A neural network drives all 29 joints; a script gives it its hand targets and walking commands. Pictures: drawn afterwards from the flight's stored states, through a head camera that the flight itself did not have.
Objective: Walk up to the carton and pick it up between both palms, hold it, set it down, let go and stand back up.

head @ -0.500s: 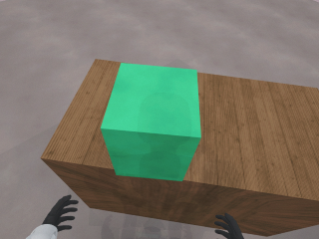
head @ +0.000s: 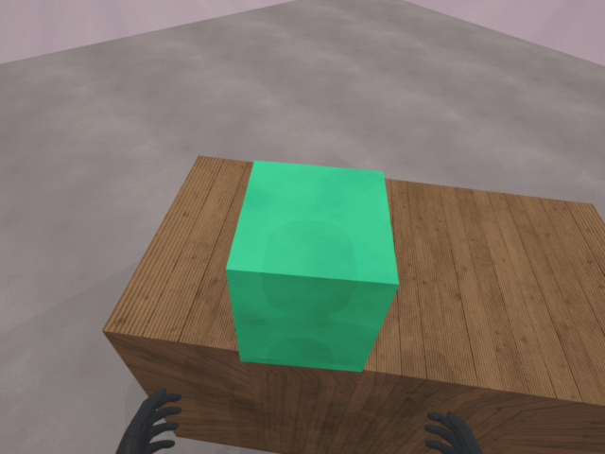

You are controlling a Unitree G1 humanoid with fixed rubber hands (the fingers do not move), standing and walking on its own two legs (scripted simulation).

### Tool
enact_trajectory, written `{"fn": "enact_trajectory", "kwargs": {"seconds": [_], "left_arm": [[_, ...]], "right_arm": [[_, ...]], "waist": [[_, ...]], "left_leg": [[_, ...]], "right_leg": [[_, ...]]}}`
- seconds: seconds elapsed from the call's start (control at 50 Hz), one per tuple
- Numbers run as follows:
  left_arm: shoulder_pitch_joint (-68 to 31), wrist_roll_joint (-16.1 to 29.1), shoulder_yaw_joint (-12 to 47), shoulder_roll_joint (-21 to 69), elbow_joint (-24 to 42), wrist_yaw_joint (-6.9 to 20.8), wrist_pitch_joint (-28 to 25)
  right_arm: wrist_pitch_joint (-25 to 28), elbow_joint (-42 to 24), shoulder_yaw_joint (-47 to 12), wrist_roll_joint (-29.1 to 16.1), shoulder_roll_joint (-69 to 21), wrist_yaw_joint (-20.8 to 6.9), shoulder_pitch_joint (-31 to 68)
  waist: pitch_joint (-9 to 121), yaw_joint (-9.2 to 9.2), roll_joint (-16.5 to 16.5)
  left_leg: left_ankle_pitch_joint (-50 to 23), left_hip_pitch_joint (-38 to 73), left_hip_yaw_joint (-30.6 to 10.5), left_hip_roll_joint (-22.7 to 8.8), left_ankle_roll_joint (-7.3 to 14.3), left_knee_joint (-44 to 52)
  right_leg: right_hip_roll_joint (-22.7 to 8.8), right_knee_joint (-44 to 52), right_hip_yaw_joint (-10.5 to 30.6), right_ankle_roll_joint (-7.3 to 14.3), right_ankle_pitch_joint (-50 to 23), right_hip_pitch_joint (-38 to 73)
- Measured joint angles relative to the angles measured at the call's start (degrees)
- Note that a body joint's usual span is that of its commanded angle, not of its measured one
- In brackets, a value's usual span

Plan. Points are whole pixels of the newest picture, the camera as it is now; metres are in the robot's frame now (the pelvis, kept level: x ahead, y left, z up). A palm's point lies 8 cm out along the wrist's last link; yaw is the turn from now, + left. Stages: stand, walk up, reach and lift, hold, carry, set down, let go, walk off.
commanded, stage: reach and lift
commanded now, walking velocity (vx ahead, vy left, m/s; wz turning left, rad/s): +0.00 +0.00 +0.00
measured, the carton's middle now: (309, 269) +0.39 +0.02 +0.01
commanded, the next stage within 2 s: none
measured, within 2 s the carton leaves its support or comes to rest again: neither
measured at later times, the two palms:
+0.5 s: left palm (136, 452) +0.13 +0.21 -0.05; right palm out of the picture +0.14 -0.20 -0.04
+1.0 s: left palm (145, 400) +0.18 +0.21 -0.01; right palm (469, 418) +0.19 -0.19 -0.01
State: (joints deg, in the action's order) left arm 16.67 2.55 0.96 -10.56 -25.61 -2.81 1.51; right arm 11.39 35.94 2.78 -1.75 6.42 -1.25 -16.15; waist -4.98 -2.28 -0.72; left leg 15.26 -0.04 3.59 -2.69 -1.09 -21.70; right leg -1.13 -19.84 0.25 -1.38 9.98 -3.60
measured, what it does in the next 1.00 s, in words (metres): stands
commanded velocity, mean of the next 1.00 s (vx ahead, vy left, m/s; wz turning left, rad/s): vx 0.00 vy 0.00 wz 0.00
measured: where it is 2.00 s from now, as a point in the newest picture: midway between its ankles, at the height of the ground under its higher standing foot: outside the picture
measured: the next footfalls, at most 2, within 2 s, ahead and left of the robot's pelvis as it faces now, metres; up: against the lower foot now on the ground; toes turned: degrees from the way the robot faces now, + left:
none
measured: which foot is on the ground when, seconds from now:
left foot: down 0.00-1.00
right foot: down 0.00-1.00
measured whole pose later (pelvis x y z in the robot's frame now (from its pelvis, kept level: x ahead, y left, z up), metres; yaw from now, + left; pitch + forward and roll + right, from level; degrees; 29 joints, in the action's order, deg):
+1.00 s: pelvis -0.01 -0.01 +0.00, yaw +1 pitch -6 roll +0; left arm 12.4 12.6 6.3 -13.6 -16.8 -5.7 -7.6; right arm 11.3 20.1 0.3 -8.3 5.4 1.8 -13.5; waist -3.0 -2.7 -1.2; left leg 14.9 -1.9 3.0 -2.3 -1.2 -23.0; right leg -1.5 -22.8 -0.2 -1.1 10.8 -6.0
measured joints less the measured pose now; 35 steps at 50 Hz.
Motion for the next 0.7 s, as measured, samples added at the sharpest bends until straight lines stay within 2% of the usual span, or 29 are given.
{"fn": "enact_trajectory", "kwargs": {"seconds": [0.5, 0.7], "left_arm": [[3.75, 5.12, 2.95, -1.82, 4.04, -0.65, -13.39], [2.57, 7.98, 5.15, -2.92, 4.11, -1.37, -18.06]], "right_arm": [[6.36, -9.12, -2.61, -5.35, -1.52, 1.20, -5.44], [8.50, -10.61, -2.49, -6.11, -2.25, 1.44, -3.81]], "waist": [[0.75, -0.66, -0.91], [1.24, -0.74, -0.73]], "left_leg": [[-0.61, 0.22, -0.25, -0.31, -0.51, 0.30], [0.17, -1.86, -0.67, -0.12, -0.36, -2.31]], "right_leg": [[0.32, -0.78, -0.22, 0.55, 0.08, -0.20], [0.04, -3.35, -0.50, 0.55, 0.95, -2.12]]}}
